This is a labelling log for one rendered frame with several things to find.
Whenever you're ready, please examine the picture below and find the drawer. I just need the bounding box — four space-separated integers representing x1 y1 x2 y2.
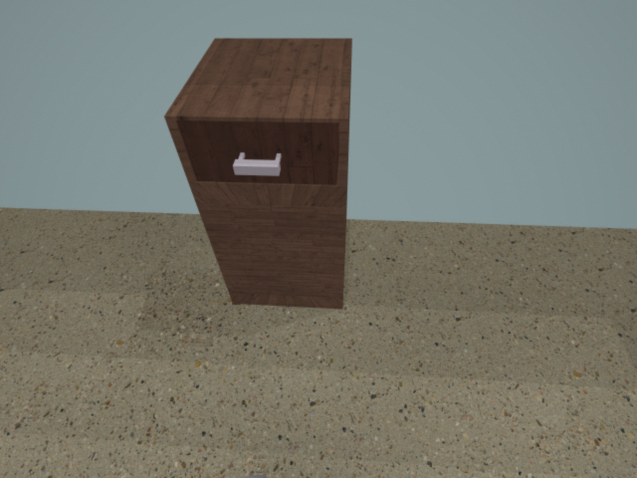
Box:
176 120 339 185

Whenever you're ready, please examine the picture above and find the cabinet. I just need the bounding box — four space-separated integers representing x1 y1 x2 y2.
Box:
164 38 352 309

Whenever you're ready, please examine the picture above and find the handle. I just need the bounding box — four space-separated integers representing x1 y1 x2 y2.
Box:
233 152 282 176

